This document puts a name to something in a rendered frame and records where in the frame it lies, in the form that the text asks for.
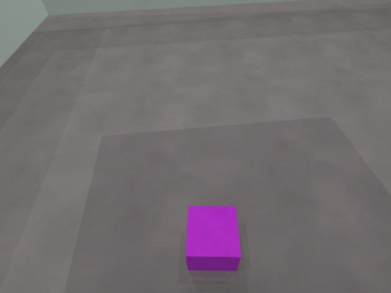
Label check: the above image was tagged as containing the carton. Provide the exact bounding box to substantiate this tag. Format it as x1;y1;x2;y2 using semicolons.
186;206;241;271

